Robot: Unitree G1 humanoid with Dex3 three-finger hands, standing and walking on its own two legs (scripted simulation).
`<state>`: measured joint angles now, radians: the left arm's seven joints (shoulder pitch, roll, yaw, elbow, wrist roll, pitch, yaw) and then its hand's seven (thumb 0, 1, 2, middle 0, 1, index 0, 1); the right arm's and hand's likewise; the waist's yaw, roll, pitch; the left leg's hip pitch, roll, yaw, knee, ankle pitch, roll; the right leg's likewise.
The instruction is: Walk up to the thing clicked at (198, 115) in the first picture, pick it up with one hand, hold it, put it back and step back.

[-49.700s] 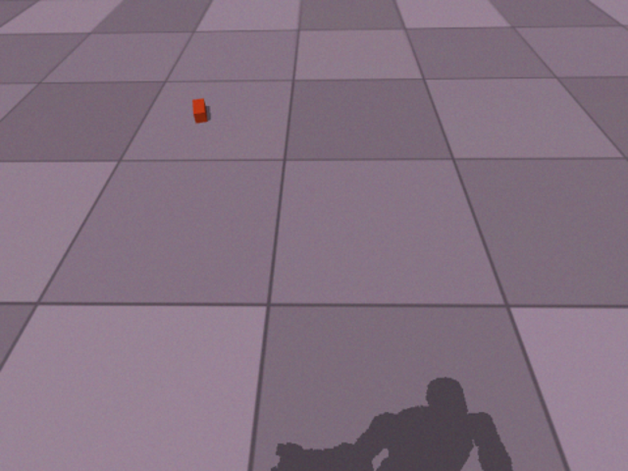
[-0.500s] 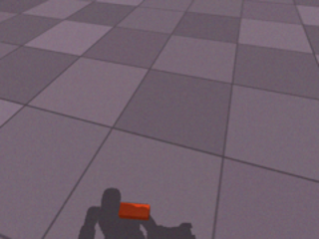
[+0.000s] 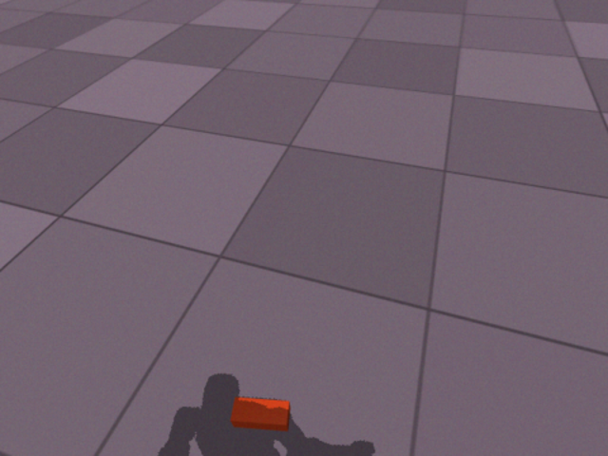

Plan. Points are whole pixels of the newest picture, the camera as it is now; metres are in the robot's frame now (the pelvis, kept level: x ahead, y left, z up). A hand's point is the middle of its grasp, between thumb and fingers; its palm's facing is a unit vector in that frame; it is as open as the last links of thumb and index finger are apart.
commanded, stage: stand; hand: left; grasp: from above
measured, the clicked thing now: (261, 414) +0.43 +0.19 -0.75
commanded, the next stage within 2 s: step back in 1.60 s
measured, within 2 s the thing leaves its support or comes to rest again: neither
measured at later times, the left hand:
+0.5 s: hand out of the picture +0.07 +0.24 -0.16, palm faces +0.01 -0.94 -0.34, open 7.4 cm
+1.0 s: hand out of the picture +0.08 +0.24 -0.16, palm faces +0.00 -0.94 -0.34, open 7.4 cm
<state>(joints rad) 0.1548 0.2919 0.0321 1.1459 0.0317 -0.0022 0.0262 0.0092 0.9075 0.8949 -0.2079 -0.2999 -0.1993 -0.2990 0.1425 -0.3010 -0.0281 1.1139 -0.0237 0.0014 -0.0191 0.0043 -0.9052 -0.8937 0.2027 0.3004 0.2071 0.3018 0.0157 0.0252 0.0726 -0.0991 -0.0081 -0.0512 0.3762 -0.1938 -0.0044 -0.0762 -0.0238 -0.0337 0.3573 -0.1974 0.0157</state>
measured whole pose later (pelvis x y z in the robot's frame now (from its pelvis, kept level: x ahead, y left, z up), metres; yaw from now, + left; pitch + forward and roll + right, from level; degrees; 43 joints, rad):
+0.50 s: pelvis +0.00 -0.01 +0.00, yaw +0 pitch -4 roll +0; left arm 0.11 0.31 0.03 1.16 0.02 0.00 0.01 0.01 0.91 0.89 -0.21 -0.30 -0.20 -0.30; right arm 0.13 -0.32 -0.01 1.14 -0.02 0.00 -0.02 0.00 -0.91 -0.89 0.20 0.30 0.21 0.30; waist 0.01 0.02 0.07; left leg -0.09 0.01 -0.05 0.34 -0.18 -0.01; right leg -0.07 -0.01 -0.03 0.33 -0.18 0.01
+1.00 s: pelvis +0.01 -0.01 +0.00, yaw -1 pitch -3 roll +0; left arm 0.11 0.32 0.03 1.15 0.02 -0.01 0.00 0.01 0.91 0.89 -0.21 -0.30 -0.20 -0.30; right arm 0.12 -0.33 -0.01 1.13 -0.02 -0.01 -0.01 0.00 -0.91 -0.89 0.20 0.30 0.21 0.30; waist 0.00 0.02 0.07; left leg -0.09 0.01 -0.05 0.33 -0.18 -0.02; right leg -0.08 -0.01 -0.03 0.32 -0.19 0.00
